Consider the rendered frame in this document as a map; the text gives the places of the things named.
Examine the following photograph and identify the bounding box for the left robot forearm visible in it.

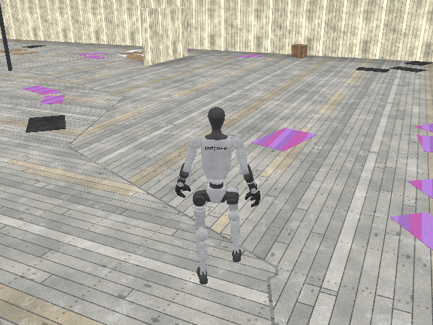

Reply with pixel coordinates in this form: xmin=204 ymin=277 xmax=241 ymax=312
xmin=177 ymin=163 xmax=189 ymax=187

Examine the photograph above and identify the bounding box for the robot left upper arm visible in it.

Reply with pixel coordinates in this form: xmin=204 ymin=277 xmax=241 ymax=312
xmin=182 ymin=136 xmax=202 ymax=173

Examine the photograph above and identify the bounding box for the robot right upper arm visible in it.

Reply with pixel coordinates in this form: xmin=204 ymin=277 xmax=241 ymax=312
xmin=231 ymin=137 xmax=249 ymax=175

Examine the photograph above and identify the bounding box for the right robot forearm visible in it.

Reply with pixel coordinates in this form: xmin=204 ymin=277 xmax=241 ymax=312
xmin=244 ymin=164 xmax=258 ymax=194

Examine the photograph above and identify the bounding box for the right robot hand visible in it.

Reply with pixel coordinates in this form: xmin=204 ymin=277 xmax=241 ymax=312
xmin=245 ymin=191 xmax=260 ymax=207

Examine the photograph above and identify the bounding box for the robot left shin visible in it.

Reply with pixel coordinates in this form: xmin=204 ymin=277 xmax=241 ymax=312
xmin=196 ymin=230 xmax=207 ymax=275

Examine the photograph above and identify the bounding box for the left robot hand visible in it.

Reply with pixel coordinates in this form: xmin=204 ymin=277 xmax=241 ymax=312
xmin=175 ymin=184 xmax=191 ymax=198

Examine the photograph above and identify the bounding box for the right robot thigh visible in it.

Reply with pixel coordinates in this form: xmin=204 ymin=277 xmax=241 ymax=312
xmin=225 ymin=188 xmax=240 ymax=221

